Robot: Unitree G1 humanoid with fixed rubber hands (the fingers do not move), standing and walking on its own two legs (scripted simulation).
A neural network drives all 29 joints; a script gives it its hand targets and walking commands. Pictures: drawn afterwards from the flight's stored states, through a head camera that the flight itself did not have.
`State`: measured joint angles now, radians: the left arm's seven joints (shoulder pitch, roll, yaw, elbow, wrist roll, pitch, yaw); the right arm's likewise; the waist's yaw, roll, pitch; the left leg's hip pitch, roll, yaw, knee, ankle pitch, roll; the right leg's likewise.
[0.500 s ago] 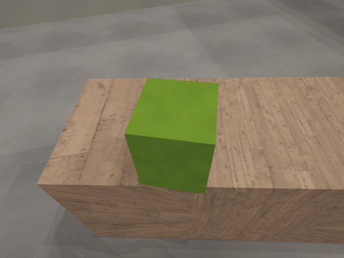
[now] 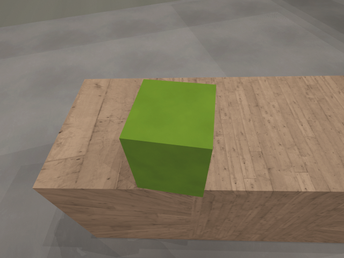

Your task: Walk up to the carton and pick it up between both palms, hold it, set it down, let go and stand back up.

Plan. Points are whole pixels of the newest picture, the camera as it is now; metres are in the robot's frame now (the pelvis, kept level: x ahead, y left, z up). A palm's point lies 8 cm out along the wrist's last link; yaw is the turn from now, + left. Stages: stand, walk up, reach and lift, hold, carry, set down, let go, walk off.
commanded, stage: stand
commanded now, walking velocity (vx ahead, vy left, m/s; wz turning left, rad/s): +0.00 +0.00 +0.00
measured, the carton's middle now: (174, 139) +0.42 +0.02 +0.00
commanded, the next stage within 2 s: walk up in 0.26 s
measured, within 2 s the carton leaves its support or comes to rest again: neither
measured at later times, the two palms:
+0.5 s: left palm out of the picture -0.03 +0.19 -0.15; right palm out of the picture -0.04 -0.20 -0.15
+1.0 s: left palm out of the picture +0.09 +0.32 -0.15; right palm out of the picture +0.05 -0.17 -0.13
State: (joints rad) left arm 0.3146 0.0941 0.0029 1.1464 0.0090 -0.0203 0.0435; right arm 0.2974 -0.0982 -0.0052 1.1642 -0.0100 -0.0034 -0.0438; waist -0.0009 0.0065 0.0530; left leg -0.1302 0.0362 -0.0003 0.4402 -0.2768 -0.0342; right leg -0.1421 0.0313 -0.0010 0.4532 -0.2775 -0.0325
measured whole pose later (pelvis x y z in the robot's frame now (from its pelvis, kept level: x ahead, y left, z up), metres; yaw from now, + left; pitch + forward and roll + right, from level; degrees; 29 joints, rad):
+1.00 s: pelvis +0.05 +0.07 -0.01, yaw -11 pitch -3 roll +0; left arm 0.35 0.21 0.04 0.97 0.04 0.03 0.04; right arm 0.28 -0.19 -0.01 0.88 -0.04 -0.02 -0.05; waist 0.00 -0.04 0.10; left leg -0.24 0.04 0.22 0.57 -0.29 0.06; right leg -0.35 -0.03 0.03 0.94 -0.51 0.05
